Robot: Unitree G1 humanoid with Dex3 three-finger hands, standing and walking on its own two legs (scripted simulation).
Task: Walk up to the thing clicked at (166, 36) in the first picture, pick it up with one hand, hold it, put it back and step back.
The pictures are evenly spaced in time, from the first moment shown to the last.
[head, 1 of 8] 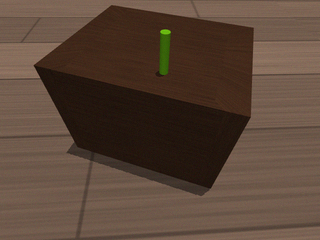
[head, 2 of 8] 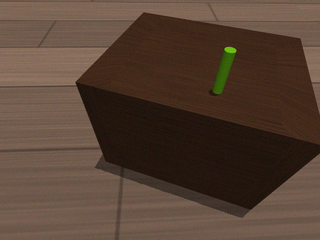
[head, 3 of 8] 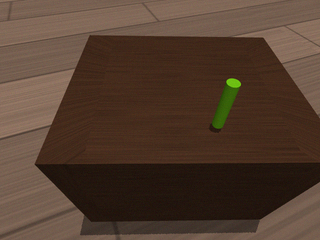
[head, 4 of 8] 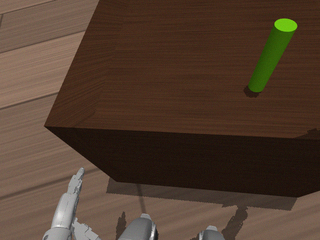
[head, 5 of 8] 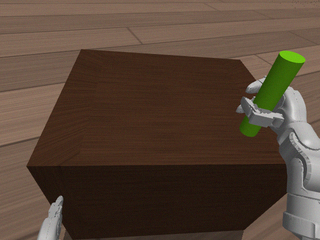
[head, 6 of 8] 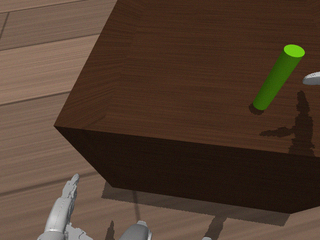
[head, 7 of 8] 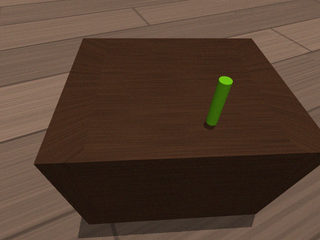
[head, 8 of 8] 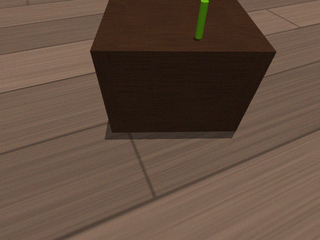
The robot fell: no
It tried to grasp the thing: yes
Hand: right
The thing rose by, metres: 0.22
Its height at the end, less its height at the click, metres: +0.00
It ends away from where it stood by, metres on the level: 0.01
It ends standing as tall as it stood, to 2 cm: yes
